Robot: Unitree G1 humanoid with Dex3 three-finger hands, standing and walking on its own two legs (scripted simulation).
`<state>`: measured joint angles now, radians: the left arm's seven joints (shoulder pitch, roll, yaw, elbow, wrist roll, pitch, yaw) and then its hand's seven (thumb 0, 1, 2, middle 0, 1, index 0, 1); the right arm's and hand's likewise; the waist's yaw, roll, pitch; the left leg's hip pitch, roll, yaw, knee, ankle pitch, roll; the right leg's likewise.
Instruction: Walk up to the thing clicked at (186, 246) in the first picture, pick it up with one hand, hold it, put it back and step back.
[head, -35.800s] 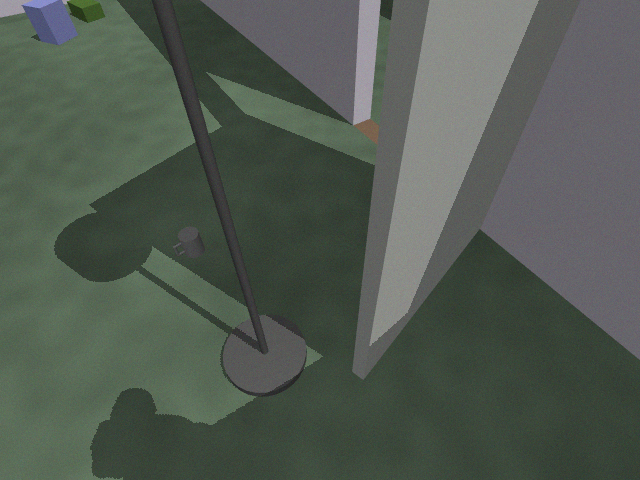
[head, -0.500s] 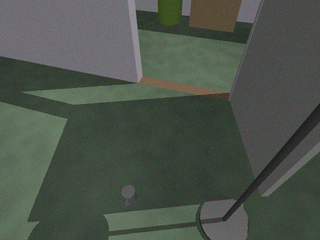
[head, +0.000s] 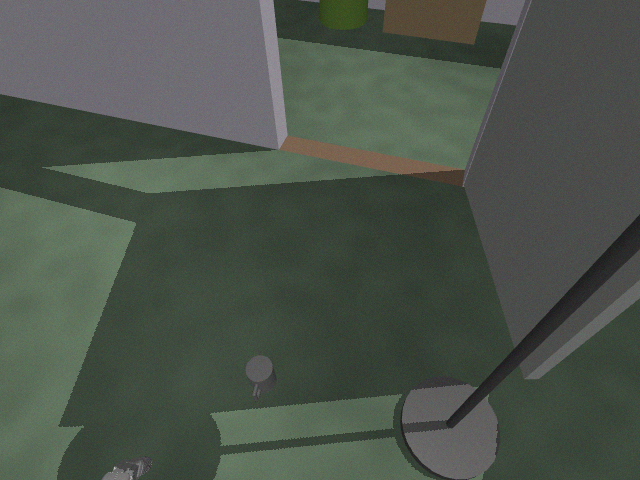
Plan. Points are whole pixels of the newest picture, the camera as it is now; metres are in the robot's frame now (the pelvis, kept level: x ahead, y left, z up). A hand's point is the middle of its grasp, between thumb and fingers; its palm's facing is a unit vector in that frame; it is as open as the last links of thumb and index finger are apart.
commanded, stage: rise first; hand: left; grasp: from above
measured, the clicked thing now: (260, 379) +0.48 +0.23 -0.73
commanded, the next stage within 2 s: none
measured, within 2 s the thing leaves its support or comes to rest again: neither
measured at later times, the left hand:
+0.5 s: hand out of the picture +0.15 +0.26 -0.20, palm faces -0.13 -0.90 -0.42, open 13.7 cm
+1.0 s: hand out of the picture +0.13 +0.26 -0.24, palm faces -0.24 -0.83 -0.50, open 14.0 cm
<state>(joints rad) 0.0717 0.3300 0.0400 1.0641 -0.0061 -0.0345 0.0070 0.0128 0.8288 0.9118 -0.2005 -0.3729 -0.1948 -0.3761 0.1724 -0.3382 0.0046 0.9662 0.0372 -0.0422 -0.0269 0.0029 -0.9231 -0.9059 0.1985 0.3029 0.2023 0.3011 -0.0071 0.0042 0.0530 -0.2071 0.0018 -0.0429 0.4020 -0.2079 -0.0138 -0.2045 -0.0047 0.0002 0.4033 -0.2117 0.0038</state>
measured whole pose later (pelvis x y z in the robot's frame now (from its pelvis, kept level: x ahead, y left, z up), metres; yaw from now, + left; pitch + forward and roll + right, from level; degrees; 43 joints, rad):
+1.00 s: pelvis -0.01 +0.02 -0.11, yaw -1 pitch +20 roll -3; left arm 0.32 0.33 0.07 0.31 0.28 0.29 0.03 0.00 -0.51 0.94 -0.08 -1.09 -0.09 -1.07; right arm 0.21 -0.23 -0.01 0.51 0.01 -0.16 -0.05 0.01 -0.91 -0.90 0.20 0.30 0.20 0.30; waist -0.04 0.02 -0.15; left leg -1.02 0.00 -0.06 1.25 -0.58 0.00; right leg -0.99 0.01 -0.02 1.19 -0.56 0.02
